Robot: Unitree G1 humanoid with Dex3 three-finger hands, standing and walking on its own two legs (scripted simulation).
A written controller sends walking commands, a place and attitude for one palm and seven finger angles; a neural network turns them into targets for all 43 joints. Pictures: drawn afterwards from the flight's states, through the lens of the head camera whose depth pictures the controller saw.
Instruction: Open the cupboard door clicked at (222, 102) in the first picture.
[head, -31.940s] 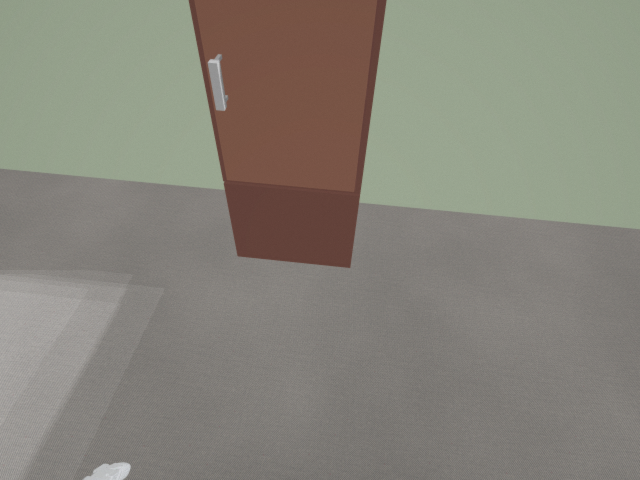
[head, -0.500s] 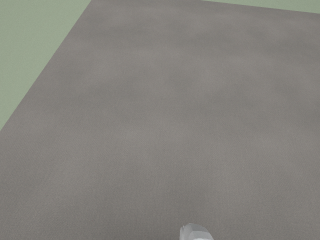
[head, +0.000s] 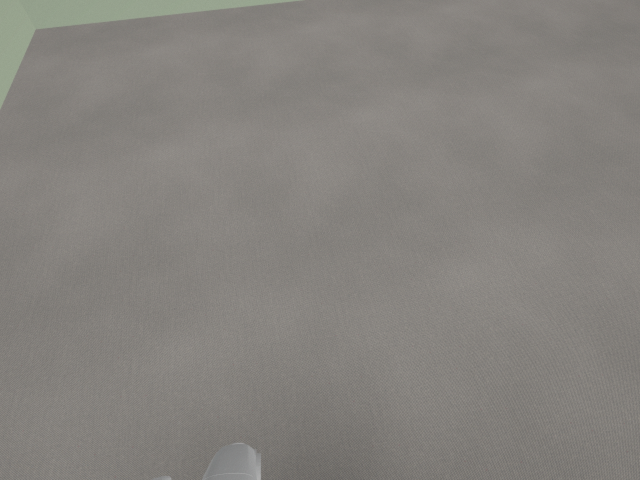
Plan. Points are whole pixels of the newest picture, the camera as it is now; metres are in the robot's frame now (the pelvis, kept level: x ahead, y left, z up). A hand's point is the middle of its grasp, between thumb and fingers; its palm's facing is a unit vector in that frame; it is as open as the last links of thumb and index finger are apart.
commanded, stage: walk to a spot facing it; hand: left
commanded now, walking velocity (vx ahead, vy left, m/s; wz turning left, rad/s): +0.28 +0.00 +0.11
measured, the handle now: out of the picture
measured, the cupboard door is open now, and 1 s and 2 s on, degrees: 37 37 37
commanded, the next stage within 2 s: turn to face it in 0.04 s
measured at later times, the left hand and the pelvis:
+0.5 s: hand (202, 468) +0.16 +0.19 -0.20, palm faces +0.19 -0.97 -0.16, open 7.4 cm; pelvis +0.21 +0.03 -0.02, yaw +8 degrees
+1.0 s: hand (217, 328) +0.36 +0.19 -0.15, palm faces +0.36 -0.89 -0.27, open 7.4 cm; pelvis +0.31 -0.04 +0.00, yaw +25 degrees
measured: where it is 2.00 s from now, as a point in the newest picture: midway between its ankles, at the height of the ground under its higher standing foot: (336, 418)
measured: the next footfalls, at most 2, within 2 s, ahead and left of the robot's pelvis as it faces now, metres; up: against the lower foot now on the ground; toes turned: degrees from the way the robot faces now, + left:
left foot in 0.38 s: +0.27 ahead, +0.09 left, +0.00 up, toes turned +10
right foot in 0.88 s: +0.37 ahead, -0.12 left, +0.00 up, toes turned +20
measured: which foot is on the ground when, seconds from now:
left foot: up 0.00-0.36, down 0.38-0.88, up 0.90-1.00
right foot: down 0.00-0.40, up 0.42-0.86, down 0.88-1.00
